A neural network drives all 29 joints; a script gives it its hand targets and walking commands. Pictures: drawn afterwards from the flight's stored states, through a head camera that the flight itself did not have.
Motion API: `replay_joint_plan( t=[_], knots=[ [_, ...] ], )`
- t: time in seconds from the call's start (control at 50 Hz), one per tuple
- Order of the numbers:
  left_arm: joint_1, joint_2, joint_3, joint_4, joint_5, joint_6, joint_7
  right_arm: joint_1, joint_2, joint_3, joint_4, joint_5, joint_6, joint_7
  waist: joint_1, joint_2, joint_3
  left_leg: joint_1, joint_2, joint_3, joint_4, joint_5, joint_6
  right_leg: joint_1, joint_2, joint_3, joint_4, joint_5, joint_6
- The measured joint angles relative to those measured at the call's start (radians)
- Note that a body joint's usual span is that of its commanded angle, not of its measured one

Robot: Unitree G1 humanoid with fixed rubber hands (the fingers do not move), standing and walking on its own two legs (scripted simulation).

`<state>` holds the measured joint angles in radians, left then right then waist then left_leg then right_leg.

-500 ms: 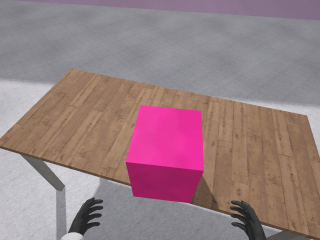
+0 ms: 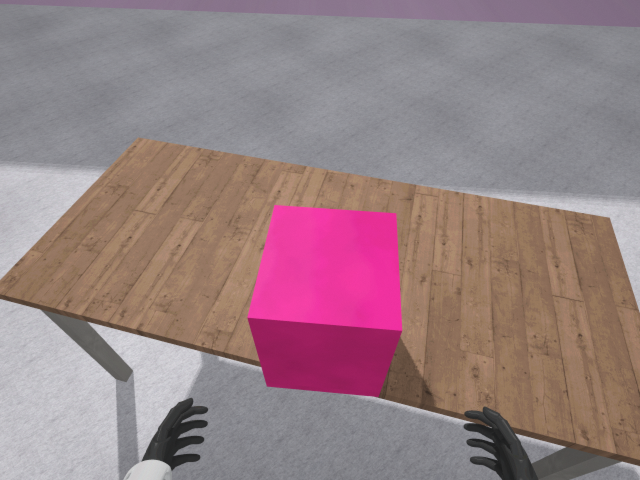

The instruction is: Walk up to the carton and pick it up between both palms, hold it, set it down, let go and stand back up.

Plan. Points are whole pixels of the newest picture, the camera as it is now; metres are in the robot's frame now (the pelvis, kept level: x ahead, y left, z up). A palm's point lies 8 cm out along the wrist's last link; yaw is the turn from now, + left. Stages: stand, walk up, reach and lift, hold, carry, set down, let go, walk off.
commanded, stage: let go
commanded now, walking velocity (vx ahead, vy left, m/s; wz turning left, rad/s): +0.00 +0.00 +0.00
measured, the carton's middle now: (328, 304) +0.40 +0.02 -0.10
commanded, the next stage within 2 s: stand in 0.24 s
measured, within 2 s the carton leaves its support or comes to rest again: neither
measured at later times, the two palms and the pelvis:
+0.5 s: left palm out of the picture +0.11 +0.24 -0.10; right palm out of the picture +0.09 -0.25 -0.12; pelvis +0.00 -0.01 +0.00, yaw +0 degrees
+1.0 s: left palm out of the picture +0.02 +0.23 -0.13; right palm out of the picture +0.02 -0.25 -0.14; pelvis +0.00 +0.00 +0.00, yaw +1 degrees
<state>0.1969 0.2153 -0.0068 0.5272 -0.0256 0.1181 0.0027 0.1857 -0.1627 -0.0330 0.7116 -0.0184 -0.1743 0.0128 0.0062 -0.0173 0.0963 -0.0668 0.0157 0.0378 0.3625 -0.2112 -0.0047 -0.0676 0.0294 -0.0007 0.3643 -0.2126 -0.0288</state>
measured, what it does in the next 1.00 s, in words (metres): stands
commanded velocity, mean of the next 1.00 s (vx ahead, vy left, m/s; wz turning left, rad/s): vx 0.00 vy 0.00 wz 0.00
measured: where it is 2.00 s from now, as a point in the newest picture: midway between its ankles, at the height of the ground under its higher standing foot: outside the picture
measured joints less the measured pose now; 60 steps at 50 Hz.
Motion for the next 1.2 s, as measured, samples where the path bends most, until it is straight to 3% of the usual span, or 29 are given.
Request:
replay_joint_plan(
  t=[0.26, 0.36, 0.46, 0.78, 1.2],
  knots=[
    [-0.014, -0.001, -0.006, -0.007, 0.003, 0.005, 0.002, -0.01, -0.009, -0.004, 0.0, -0.006, 0.003, 0.003, -0.007, -0.009, 0.001, -0.012, 0.007, 0.003, 0.006, 0.001, -0.008, -0.019, 0.005, -0.002, 0.017, -0.004, -0.008],
    [0.005, -0.006, 0.003, 0.038, 0.061, -0.075, -0.009, 0.004, -0.047, -0.002, 0.024, -0.008, 0.155, 0.003, -0.003, 0.015, -0.052, -0.087, 0.013, -0.003, 0.065, -0.023, -0.009, -0.081, 0.01, -0.009, 0.051, -0.016, -0.007],
    [0.053, -0.001, 0.021, 0.085, 0.062, -0.1, -0.008, 0.047, -0.066, -0.007, 0.075, -0.007, 0.205, 0.011, 0.002, 0.028, -0.081, -0.12, 0.016, -0.006, 0.09, -0.036, -0.009, -0.11, 0.012, -0.012, 0.069, -0.025, -0.009],
    [0.153, -0.013, 0.023, 0.239, 0.048, -0.128, 0.009, 0.098, -0.049, -0.003, 0.205, 0.001, 0.189, -0.004, -0.001, 0.026, -0.098, -0.112, 0.007, -0.009, 0.056, -0.017, -0.006, -0.107, 0.003, -0.013, 0.051, -0.016, -0.006],
    [0.158, -0.046, 0.012, 0.423, 0.04, -0.137, 0.028, 0.1, -0.018, 0.009, 0.388, 0.005, 0.187, -0.032, -0.007, 0.021, -0.076, -0.07, 0.002, -0.015, 0.013, 0.005, -0.006, -0.069, -0.001, -0.016, 0.017, -0.002, -0.006]
  ],
)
